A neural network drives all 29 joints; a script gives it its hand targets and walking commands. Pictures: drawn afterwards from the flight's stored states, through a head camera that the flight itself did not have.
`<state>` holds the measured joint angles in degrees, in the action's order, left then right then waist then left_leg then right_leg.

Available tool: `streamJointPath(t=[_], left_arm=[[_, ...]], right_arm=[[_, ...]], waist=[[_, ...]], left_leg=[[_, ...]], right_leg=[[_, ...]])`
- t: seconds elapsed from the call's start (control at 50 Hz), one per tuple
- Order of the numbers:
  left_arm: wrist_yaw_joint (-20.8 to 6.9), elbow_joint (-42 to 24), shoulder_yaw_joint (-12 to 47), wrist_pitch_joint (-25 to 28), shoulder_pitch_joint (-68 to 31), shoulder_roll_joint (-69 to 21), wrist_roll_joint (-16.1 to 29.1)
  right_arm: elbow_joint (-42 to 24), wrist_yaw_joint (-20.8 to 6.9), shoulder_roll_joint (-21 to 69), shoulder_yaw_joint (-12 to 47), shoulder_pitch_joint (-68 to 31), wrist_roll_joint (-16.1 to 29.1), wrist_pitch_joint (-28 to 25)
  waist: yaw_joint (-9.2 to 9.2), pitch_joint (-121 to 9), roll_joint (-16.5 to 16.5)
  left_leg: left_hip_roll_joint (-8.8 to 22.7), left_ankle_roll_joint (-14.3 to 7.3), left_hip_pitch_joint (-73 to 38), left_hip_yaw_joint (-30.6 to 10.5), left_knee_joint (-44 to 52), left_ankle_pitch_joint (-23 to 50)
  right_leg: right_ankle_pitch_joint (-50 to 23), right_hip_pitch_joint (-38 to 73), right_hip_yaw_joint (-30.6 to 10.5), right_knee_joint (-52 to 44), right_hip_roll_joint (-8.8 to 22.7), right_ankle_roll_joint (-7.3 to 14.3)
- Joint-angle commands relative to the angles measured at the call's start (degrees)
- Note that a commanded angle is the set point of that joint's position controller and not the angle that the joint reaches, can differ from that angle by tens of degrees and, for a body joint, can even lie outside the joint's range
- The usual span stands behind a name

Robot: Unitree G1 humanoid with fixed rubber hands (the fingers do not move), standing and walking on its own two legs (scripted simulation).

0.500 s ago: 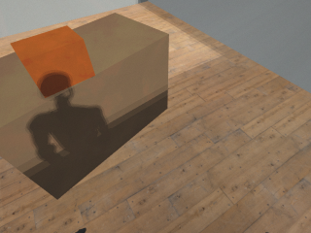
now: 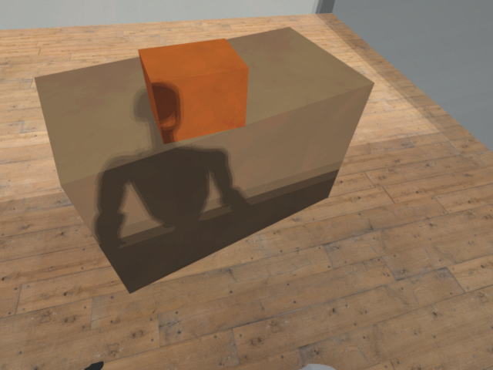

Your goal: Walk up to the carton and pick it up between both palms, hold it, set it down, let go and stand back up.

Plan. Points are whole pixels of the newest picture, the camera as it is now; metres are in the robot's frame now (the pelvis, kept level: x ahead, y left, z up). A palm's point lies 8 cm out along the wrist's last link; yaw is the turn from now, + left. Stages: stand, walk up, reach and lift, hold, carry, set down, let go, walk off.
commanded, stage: walk up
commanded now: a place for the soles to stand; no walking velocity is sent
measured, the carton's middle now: (195, 90) +0.80 +0.19 +0.00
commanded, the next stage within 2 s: none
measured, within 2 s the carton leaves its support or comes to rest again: neither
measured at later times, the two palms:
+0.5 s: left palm (136, 327) +0.21 +0.22 -0.09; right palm (483, 349) +0.20 -0.39 -0.10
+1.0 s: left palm (134, 353) +0.18 +0.23 -0.14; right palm (421, 243) +0.40 -0.34 -0.08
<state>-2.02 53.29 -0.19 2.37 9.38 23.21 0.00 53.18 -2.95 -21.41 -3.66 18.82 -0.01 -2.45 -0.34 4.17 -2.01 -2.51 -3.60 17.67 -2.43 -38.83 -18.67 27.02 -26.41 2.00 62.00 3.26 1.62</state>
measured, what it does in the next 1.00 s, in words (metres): walks ahead, turning left: right foot, then left foot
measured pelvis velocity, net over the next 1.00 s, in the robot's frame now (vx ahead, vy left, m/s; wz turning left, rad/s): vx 0.23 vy -0.06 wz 0.36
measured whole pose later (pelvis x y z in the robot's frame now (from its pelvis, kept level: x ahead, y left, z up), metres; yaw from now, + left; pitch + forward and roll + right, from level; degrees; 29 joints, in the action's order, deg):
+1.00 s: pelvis +0.23 -0.06 +0.00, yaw +21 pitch -4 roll -2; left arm -3.2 52.5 -0.2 1.2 13.4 22.3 0.0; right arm 53.2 -0.9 -21.1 -2.0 15.9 0.0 -4.5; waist -2.0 5.8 -3.5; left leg -1.9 -2.5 19.5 -3.4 -37.8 -14.5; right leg 25.9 -23.4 2.3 59.4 2.7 2.2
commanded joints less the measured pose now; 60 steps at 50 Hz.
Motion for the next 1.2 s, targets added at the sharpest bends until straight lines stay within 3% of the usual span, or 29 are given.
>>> streamJointPath(t=[0.0,0.08,0.28,0.3,0.32,0.34,0.36,0.38,0.4,0.44,0.48,0.5,0.56,0.58,0.62,0.68,0.72,0.74,0.76,0.78,0.8,0.82,0.84,0.88,0.94,0.96,1.08,1.1,1.18], left_arm=[[-0.2,-8.3,-5.3,2.0,-5.5,11.4,-1.6],[-0.2,-8.9,-4.8,1.8,-7.7,10.9,-1.5],[0.0,-10.3,-4.7,3.1,-12.5,9.6,-1.3],[0.1,-9.6,-5.1,3.2,-9.8,9.8,-1.1],[0.4,-7.6,-5.5,3.6,-4.4,10.0,-0.9],[1.1,-4.8,-6.3,3.8,4.2,12.6,-1.5],[1.8,-3.5,-8.1,3.9,9.4,15.9,-2.1],[1.8,-4.2,-8.5,3.8,7.5,18.0,-1.7],[1.4,-5.1,-8.7,3.9,2.5,19.0,-1.8],[0.8,-6.3,-7.8,3.7,-2.2,15.5,-1.4],[0.3,-6.2,-7.1,3.7,-2.9,11.7,-1.0],[0.3,-6.5,-7.0,3.8,-1.7,11.4,-1.2],[0.0,-6.6,-7.7,3.7,1.9,13.2,-0.8],[-0.2,-6.0,-7.8,3.6,3.1,13.1,-0.8],[-0.4,-6.8,-8.4,3.4,3.2,14.8,-1.0],[-0.8,-6.7,-8.4,3.0,3.8,15.6,-1.3],[-0.9,-7.1,-8.2,2.7,4.6,15.5,-1.4],[-1.0,-7.5,-8.0,2.5,3.9,15.7,-1.5],[-1.0,-8.3,-7.6,2.2,2.3,15.0,-1.3],[-1.0,-8.6,-6.8,1.9,0.9,12.8,-1.0],[-0.8,-9.1,-5.8,1.5,2.3,10.2,-0.7],[-1.1,-10.1,-5.2,1.3,1.6,6.6,0.0],[-1.0,-10.1,-5.9,0.3,1.1,11.6,-1.0],[-0.2,-8.6,-5.8,0.0,0.5,14.0,-1.1],[-0.9,-6.2,-6.0,-0.3,4.1,13.5,-1.1],[-1.0,-5.8,-5.8,-0.5,4.7,13.0,-1.0],[-0.9,-5.3,-5.9,-0.3,1.9,12.6,-2.0],[-1.1,-5.6,-6.4,-0.2,0.9,13.0,-2.0],[-0.7,-5.3,-7.0,0.8,2.2,13.4,-1.8]], right_arm=[[-5.8,2.3,-16.8,-4.7,5.6,-0.3,-3.9],[-4.9,3.0,-16.3,-4.3,6.6,0.0,-4.3],[-5.6,3.6,-16.2,-3.8,6.4,0.0,-4.1],[-5.9,3.6,-15.9,-4.0,5.2,0.0,-3.8],[-6.5,3.7,-15.4,-3.4,1.8,0.3,-3.8],[-7.1,3.6,-13.4,-2.9,-0.3,0.4,-3.7],[-7.3,3.4,-7.6,-1.0,3.0,0.7,-3.8],[-7.5,3.3,-7.1,-0.3,3.1,0.3,-3.4],[-5.0,3.5,-12.9,-1.1,4.7,-0.8,-2.5],[-2.3,2.3,-15.3,-2.5,4.9,-0.6,-2.4],[-0.7,1.4,-13.7,-2.2,5.9,-0.2,-2.0],[-1.5,1.1,-12.7,-2.3,5.4,-0.5,-1.9],[-2.9,0.6,-12.5,-2.1,0.4,-0.7,-1.3],[-3.8,0.6,-12.4,-2.1,-1.1,-0.9,-1.3],[-3.9,0.5,-12.3,-2.3,-3.0,-1.2,-1.2],[-5.2,0.3,-11.9,-2.3,-4.7,-0.9,-1.9],[-5.2,0.6,-11.9,-2.1,-3.6,-0.7,-2.7],[-4.9,0.8,-11.7,-2.4,-1.9,-0.6,-3.2],[-4.0,1.0,-10.9,-2.4,1.8,-0.6,-3.6],[-2.0,1.5,-12.3,-3.0,5.8,-0.3,-3.9],[-0.8,2.0,-15.1,-3.9,9.3,-0.8,-4.0],[-2.0,3.3,-20.8,-5.6,11.3,-1.0,-4.3],[-3.2,3.8,-24.0,-6.4,10.4,0.3,-4.1],[-3.9,4.0,-21.4,-5.5,6.6,0.7,-4.2],[-4.6,3.9,-17.4,-4.0,1.7,0.3,-4.2],[-3.9,3.8,-18.1,-4.1,2.9,0.5,-4.5],[-4.9,3.4,-18.1,-4.2,1.5,-0.1,-4.5],[-5.5,3.2,-19.0,-4.3,0.4,-0.5,-4.3],[-5.5,2.7,-19.7,-4.6,-1.5,-0.6,-3.4]], waist=[[2.46,-3.8,6.1],[2.76,-4.9,6.9],[3.57,-9.6,6.0],[2.62,-10.8,7.3],[-0.85,-13.2,5.2],[-5.3,-18.4,1.1],[-6.71,-21.0,-10.5],[-5.65,-17.5,-14.4],[-3.69,-13.8,-5.9],[-1.1,-2.9,-2.7],[0.58,0.4,-6.2],[0.04,1.0,-3.4],[-2.51,1.1,-5.8],[-3.0,2.2,-3.0],[-3.64,1.3,-4.1],[-3.66,1.1,-5.7],[-3.19,-0.6,-6.3],[-1.69,-3.8,-4.2],[0.77,-5.9,-3.0],[2.56,-8.1,-2.6],[4.25,-12.9,6.0],[5.62,-13.1,14.5],[5.77,-12.8,10.0],[3.28,-3.5,6.3],[1.4,-3.7,5.7],[0.94,-4.4,7.4],[2.26,-4.1,10.6],[2.31,-3.5,8.2],[2.06,-6.0,8.7]], left_leg=[[13.7,-6.4,-14.5,-29.8,20.9,11.7],[12.6,-4.1,-17.3,-26.4,19.6,20.6],[12.7,-7.2,-22.3,-24.8,11.0,34.5],[11.6,-6.3,-20.1,-22.6,8.1,31.9],[9.0,-3.7,-13.9,-17.6,2.9,33.6],[5.2,-1.2,-4.3,-13.9,-8.1,31.1],[1.2,0.6,13.0,-8.3,-17.3,5.4],[-2.5,1.7,25.0,-1.8,-24.0,-13.0],[2.2,1.4,25.3,-2.2,-30.2,-12.2],[6.3,1.5,21.6,-2.3,-29.5,-4.9],[7.8,2.4,17.9,-0.8,-25.5,-0.6],[6.8,2.8,16.6,-1.1,-24.1,1.2],[7.1,3.7,18.8,-1.1,-17.0,2.5],[7.4,3.8,19.2,-0.9,-16.5,2.7],[8.2,3.8,18.8,1.4,-11.6,0.3],[8.1,2.6,14.1,2.9,-4.1,0.3],[6.1,2.0,9.4,4.9,-0.1,1.1],[5.8,1.1,6.2,4.7,4.6,2.7],[4.4,0.5,-0.8,6.4,9.9,8.9],[2.7,0.1,-7.9,4.9,12.9,11.9],[3.7,-2.1,-20.0,-3.7,15.6,5.4],[16.4,-6.7,-28.0,-29.8,20.8,-1.6],[20.8,-11.2,-28.2,-43.7,23.3,-6.9],[20.7,-12.2,-18.1,-39.2,22.1,-4.2],[15.5,-6.8,-12.4,-26.7,20.5,2.7],[14.9,-5.6,-11.5,-25.9,20.7,2.8],[13.5,-9.4,-7.6,-25.8,21.6,-14.8],[14.3,-10.0,-4.6,-26.8,22.2,-18.1],[14.4,-10.5,-2.3,-25.9,18.4,-15.0]], right_leg=[[-7.3,-11.0,-5.1,-4.0,1.3,0.1],[-10.4,-13.2,-4.5,-8.4,0.5,0.0],[-9.3,-5.9,-3.5,-24.1,-1.8,1.0],[-10.0,-0.2,-4.2,-29.0,-1.7,1.4],[-16.0,13.6,-4.1,-37.3,-1.5,2.4],[-19.0,29.9,-7.1,-40.9,0.7,4.7],[-13.9,46.6,-17.4,-39.5,12.5,6.3],[0.5,46.4,-32.6,-47.7,23.2,8.9],[18.4,35.4,-35.3,-50.6,26.2,10.0],[14.2,21.8,-25.8,-50.1,20.0,9.5],[5.6,16.6,-13.4,-49.8,13.3,7.4],[1.8,15.9,-11.7,-49.5,12.5,7.6],[0.4,20.3,-10.4,-51.1,13.3,8.7],[0.2,20.8,-11.4,-51.8,14.4,8.7],[-1.2,24.0,-9.1,-50.8,16.1,11.3],[-6.3,23.9,-6.8,-48.7,16.4,11.3],[-17.8,23.7,-3.9,-43.8,15.6,10.7],[-21.8,24.5,-4.3,-40.2,17.3,11.0],[-26.2,22.4,0.6,-34.1,15.3,9.2],[-26.1,20.2,4.8,-26.7,11.3,6.6],[-23.9,13.1,6.3,-14.3,7.7,4.5],[-4.3,-2.9,6.2,-2.7,-0.7,0.8],[7.2,-12.3,-0.9,1.6,-2.8,0.2],[5.0,-14.5,-5.4,4.2,1.1,1.2],[-3.6,-7.8,-6.1,-1.9,2.5,1.2],[-5.0,-6.4,-5.7,-3.7,2.7,0.9],[-8.4,-9.0,-3.1,-8.1,2.8,-0.7],[-7.3,-7.4,-3.1,-8.6,2.9,-0.6],[-4.0,-0.4,-2.1,-16.3,0.6,-0.8]])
